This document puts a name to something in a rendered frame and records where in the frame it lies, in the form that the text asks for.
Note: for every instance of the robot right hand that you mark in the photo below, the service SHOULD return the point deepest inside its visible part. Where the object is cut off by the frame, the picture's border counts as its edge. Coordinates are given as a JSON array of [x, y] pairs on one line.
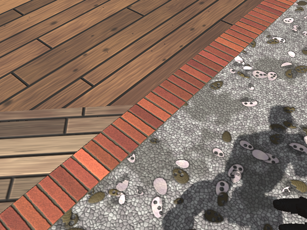
[[295, 206]]

